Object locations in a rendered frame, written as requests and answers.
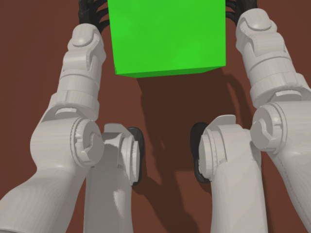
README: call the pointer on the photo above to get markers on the robot left hand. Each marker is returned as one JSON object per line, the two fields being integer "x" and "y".
{"x": 88, "y": 13}

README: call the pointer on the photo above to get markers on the left robot thigh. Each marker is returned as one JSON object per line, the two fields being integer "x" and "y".
{"x": 108, "y": 186}

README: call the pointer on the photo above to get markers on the robot left forearm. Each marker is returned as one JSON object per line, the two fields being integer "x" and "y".
{"x": 80, "y": 77}

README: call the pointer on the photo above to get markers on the carton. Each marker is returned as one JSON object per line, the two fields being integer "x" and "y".
{"x": 167, "y": 37}

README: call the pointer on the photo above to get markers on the robot right hand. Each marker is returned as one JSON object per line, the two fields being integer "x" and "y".
{"x": 239, "y": 6}

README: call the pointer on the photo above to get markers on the left robot foot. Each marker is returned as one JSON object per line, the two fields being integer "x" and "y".
{"x": 138, "y": 136}

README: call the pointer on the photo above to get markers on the robot left upper arm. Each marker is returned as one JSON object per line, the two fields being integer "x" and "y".
{"x": 64, "y": 151}

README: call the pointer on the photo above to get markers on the robot right forearm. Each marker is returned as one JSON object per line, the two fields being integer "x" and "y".
{"x": 267, "y": 62}

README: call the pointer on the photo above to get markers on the robot right upper arm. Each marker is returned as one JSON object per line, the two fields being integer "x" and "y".
{"x": 283, "y": 130}

